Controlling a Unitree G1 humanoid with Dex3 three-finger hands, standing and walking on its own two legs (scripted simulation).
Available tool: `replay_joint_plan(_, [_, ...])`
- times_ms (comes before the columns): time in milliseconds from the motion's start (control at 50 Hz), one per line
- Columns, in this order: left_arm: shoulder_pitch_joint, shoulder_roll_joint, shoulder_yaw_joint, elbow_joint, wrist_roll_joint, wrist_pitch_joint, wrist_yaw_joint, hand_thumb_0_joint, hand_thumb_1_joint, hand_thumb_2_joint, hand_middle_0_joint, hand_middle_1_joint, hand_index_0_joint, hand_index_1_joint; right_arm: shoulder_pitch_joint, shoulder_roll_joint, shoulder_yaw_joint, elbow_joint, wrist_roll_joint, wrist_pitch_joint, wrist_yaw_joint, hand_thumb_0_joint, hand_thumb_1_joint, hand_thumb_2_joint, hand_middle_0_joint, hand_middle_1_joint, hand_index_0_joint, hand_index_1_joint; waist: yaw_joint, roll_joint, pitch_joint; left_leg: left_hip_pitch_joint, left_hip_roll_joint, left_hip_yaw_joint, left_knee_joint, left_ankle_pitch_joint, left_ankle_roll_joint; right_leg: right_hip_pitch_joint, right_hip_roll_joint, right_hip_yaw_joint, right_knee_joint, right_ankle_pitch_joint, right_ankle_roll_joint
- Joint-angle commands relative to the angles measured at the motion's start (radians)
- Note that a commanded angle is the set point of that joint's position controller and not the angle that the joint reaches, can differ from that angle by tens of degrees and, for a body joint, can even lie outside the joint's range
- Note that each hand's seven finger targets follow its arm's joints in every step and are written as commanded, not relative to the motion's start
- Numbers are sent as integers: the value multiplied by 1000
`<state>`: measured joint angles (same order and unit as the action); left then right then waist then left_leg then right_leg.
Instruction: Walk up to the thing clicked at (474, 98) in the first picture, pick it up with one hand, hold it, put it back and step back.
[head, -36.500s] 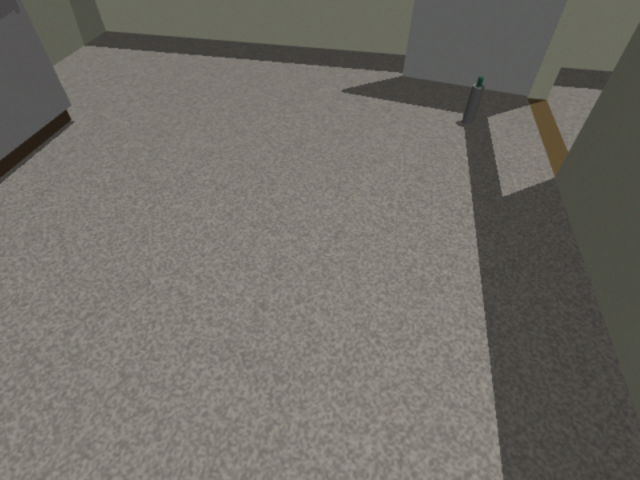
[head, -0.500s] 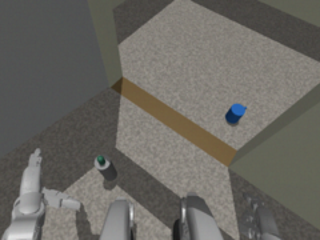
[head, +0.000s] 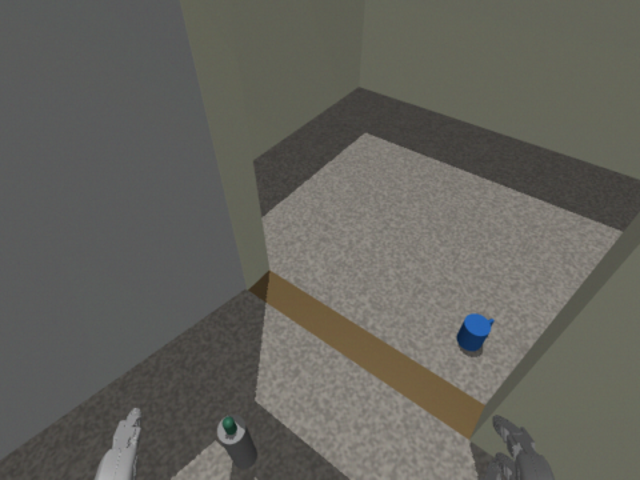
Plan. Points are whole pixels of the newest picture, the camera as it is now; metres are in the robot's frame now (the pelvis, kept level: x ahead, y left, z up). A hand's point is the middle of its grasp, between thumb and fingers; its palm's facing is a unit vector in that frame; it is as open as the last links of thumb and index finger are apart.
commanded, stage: home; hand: left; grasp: from the side
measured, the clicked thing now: (237, 440) +0.37 +0.21 -0.58
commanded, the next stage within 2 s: stand in 1.70 s
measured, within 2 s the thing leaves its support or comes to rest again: neither
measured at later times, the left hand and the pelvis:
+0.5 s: hand out of the picture +0.16 +0.17 -0.05, palm faces +0.11 -0.95 -0.29, open 17.6 cm; pelvis -0.01 -0.01 +0.00, yaw +0 degrees
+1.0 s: hand out of the picture +0.16 +0.18 -0.05, palm faces +0.11 -0.95 -0.28, open 17.6 cm; pelvis -0.01 +0.00 +0.00, yaw +0 degrees
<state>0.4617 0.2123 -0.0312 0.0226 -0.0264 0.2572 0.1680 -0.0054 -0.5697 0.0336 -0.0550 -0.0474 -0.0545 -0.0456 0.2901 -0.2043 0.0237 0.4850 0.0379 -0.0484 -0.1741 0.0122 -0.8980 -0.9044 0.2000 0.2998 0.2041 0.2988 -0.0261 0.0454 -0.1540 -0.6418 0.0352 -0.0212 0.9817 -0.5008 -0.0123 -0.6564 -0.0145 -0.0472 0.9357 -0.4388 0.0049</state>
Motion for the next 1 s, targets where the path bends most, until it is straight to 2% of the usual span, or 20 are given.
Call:
replay_joint_plan(0, [-3,78,52,-150,16,-41,-3,0,-611,14,-42,-42,-41,-42,-70,-116,-44,-151,-15,-83,-17,0,-897,-902,201,301,201,301,-16,-66,-10,39,-25,19,-171,199,25,101,31,-15,-173,155,-9])
replay_joint_plan(40, [-76,120,82,-233,18,-56,-4,0,-607,22,-43,-44,-43,-45,-66,-123,-50,-151,-19,-88,-18,0,-897,-901,201,301,201,301,-14,-32,-24,57,-26,21,-172,210,22,110,29,-13,-173,168,-9])
replay_joint_plan(140, [-43,89,63,-197,21,-58,-14,0,-589,33,-45,-48,-45,-48,-70,-125,-50,-149,-24,-109,-12,0,-897,-901,201,301,200,301,-8,-30,-35,72,-30,18,-177,216,20,127,28,-13,-172,174,-12])
replay_joint_plan(200, [-43,103,72,-225,21,-59,-14,0,-593,31,-45,-48,-44,-48,-78,-124,-48,-149,-25,-113,-9,0,-897,-901,200,301,200,301,3,4,-54,75,-31,15,-189,195,17,135,28,-14,-174,150,-15])
replay_joint_plan(220, [-48,99,72,-210,23,-59,-15,0,-586,35,-45,-49,-45,-49,-75,-128,-51,-150,-24,-116,-11,0,-897,-901,200,301,200,301,-8,-19,-59,84,-29,12,-186,207,18,136,30,-15,-172,159,-13])
replay_joint_plan(280, [-3,91,70,-157,22,-53,-17,0,-587,34,-45,-49,-45,-49,-71,-115,-41,-137,-26,-118,-11,0,-898,-901,200,301,200,301,-3,-36,-24,58,-34,21,-175,194,22,130,27,-10,-190,155,-8])
replay_joint_plan(340, [-68,116,86,-247,20,-67,-13,0,-585,36,-46,-49,-45,-49,-82,-121,-47,-156,-25,-121,-12,0,-898,-901,200,301,200,301,4,-4,-71,77,-35,21,-176,206,20,148,24,-8,-187,167,-10])
replay_joint_plan(380, [-24,105,80,-183,21,-59,-17,0,-594,30,-45,-48,-44,-48,-86,-127,-48,-156,-24,-124,-13,0,-898,-901,200,301,200,301,0,-46,-16,50,-35,23,-177,167,25,125,24,-8,-198,132,-6])
replay_joint_plan(400, [25,69,60,-132,21,-56,-21,0,-599,27,-44,-47,-44,-47,-70,-110,-38,-137,-25,-124,-11,0,-898,-901,200,301,200,301,-2,-56,-14,50,-34,23,-176,171,25,126,26,-6,-195,135,-7])
replay_joint_plan(440, [-64,105,76,-235,21,-67,-18,0,-580,39,-46,-51,-46,-50,-84,-129,-51,-157,-24,-128,-13,0,-898,-901,200,301,200,301,-1,-18,-48,69,-34,22,-186,157,23,132,24,-5,-195,124,-9])
replay_joint_plan(540, [8,80,69,-146,20,-58,-23,0,-578,40,-46,-52,-46,-51,-73,-108,-37,-135,-24,-132,-10,0,-899,-901,200,301,200,301,3,-52,3,38,-34,20,-184,124,27,115,26,-9,-205,89,-6])
replay_joint_plan(580, [-43,123,98,-235,21,-67,-18,0,-565,48,-48,-53,-47,-53,-92,-122,-47,-160,-24,-137,-13,0,-898,-901,200,301,200,301,12,-39,-47,50,-38,25,-181,134,28,140,20,-2,-208,100,-6])
replay_joint_plan(620, [3,90,75,-166,21,-59,-24,0,-571,44,-47,-53,-47,-52,-73,-113,-40,-138,-24,-137,-10,0,-899,-901,200,301,200,301,3,-41,-7,38,-37,26,-182,117,27,112,24,-3,-207,85,-6])
replay_joint_plan(660, [-11,85,67,-194,22,-64,-25,0,-578,40,-46,-52,-46,-52,-61,-114,-44,-136,-25,-137,-12,0,-899,-901,200,300,200,300,-6,-31,-59,69,-31,21,-176,176,24,128,29,-7,-183,141,-9])
replay_joint_plan(680, [-43,115,86,-244,22,-68,-21,0,-585,36,-46,-51,-45,-50,-72,-128,-52,-145,-24,-139,-14,0,-899,-901,200,301,200,301,1,-11,-57,71,-31,19,-182,184,22,135,27,-9,-181,149,-11])
replay_joint_plan(740, [-17,90,70,-193,22,-61,-24,0,-593,31,-45,-49,-45,-49,-74,-121,-48,-140,-26,-141,-14,0,-899,-901,200,300,200,300,-4,-42,-25,57,-30,16,-176,183,23,129,30,-14,-184,144,-8])
replay_joint_plan(820, [-7,90,69,-196,25,-62,-25,0,-586,35,-45,-51,-45,-50,-58,-118,-46,-127,-28,-139,-16,0,-899,-901,200,300,200,300,-6,-24,-54,81,-29,18,-173,226,20,139,31,-12,-173,184,-11])
replay_joint_plan(880, [-41,104,79,-219,22,-64,-24,0,-579,40,-46,-52,-46,-52,-74,-117,-44,-135,-25,-140,-13,0,-899,-901,200,300,200,300,4,-16,-3,47,-29,12,-194,150,21,117,30,-18,-189,111,-11])
replay_joint_plan(940, [-13,89,73,-175,23,-60,-27,0,-593,31,-45,-50,-45,-49,-66,-114,-40,-127,-26,-143,-12,0,-899,-901,200,300,200,300,2,-19,3,47,-29,13,-198,141,21,112,33,-17,-185,103,-12])
replay_joint_plan(980, [-37,98,73,-229,22,-65,-25,0,-598,28,-44,-49,-44,-49,-72,-123,-47,-144,-25,-145,-13,0,-899,-901,200,300,200,300,6,-2,-13,58,-27,9,-201,156,19,116,33,-21,-178,116,-13])
